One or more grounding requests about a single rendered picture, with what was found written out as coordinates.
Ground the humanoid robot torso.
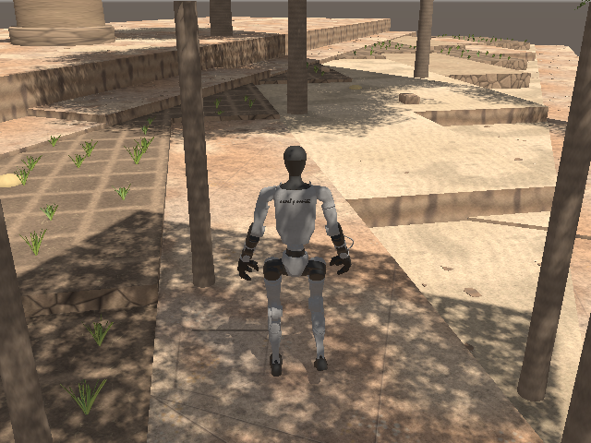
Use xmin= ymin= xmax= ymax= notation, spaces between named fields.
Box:
xmin=274 ymin=181 xmax=317 ymax=277

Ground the robot right upper arm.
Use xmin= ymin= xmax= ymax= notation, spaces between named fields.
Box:
xmin=315 ymin=186 xmax=340 ymax=236

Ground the right robot hand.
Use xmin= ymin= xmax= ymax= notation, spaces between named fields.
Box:
xmin=330 ymin=256 xmax=352 ymax=275

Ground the robot left forearm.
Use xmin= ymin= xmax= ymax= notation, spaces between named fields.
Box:
xmin=240 ymin=222 xmax=259 ymax=262

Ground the robot left upper arm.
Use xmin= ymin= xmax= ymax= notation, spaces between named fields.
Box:
xmin=250 ymin=186 xmax=276 ymax=237

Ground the robot right forearm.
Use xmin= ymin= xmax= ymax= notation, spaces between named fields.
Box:
xmin=331 ymin=222 xmax=349 ymax=259

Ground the left robot foot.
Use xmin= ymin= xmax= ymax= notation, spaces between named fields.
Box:
xmin=270 ymin=354 xmax=283 ymax=377

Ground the left robot hand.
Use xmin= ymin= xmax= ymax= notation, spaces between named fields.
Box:
xmin=237 ymin=259 xmax=259 ymax=281

